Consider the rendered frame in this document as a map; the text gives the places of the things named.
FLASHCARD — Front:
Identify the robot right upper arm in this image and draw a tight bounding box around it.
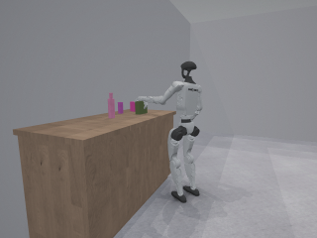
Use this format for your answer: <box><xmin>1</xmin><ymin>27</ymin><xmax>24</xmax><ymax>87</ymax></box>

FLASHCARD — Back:
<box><xmin>195</xmin><ymin>84</ymin><xmax>203</xmax><ymax>112</ymax></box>

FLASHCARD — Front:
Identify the robot left forearm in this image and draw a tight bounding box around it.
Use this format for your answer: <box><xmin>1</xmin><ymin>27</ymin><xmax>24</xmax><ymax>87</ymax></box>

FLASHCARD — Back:
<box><xmin>145</xmin><ymin>96</ymin><xmax>162</xmax><ymax>104</ymax></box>

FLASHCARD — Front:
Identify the robot right foot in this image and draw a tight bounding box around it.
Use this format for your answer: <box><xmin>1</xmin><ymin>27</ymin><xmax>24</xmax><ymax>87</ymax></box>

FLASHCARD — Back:
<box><xmin>183</xmin><ymin>185</ymin><xmax>200</xmax><ymax>196</ymax></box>

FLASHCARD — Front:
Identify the robot left upper arm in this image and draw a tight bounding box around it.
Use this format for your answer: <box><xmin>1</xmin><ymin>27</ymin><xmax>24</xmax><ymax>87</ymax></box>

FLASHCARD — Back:
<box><xmin>158</xmin><ymin>81</ymin><xmax>184</xmax><ymax>105</ymax></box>

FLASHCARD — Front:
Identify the sponge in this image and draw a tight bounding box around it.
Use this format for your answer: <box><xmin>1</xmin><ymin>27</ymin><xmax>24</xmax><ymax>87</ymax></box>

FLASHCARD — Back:
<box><xmin>135</xmin><ymin>101</ymin><xmax>148</xmax><ymax>115</ymax></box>

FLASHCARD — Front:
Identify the table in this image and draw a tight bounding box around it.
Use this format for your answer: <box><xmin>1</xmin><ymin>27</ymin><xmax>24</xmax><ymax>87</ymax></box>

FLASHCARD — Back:
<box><xmin>13</xmin><ymin>109</ymin><xmax>176</xmax><ymax>238</ymax></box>

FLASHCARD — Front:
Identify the robot right forearm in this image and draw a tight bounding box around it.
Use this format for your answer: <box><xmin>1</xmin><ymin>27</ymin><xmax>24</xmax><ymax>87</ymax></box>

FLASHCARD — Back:
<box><xmin>188</xmin><ymin>110</ymin><xmax>201</xmax><ymax>122</ymax></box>

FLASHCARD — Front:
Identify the robot right thigh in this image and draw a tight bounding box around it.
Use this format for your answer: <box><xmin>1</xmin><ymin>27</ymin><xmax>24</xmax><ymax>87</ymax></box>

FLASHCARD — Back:
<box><xmin>183</xmin><ymin>126</ymin><xmax>200</xmax><ymax>165</ymax></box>

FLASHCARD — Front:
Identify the left robot hand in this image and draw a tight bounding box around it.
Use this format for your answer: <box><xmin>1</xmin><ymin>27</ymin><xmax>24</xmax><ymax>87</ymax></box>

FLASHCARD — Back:
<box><xmin>134</xmin><ymin>96</ymin><xmax>149</xmax><ymax>109</ymax></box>

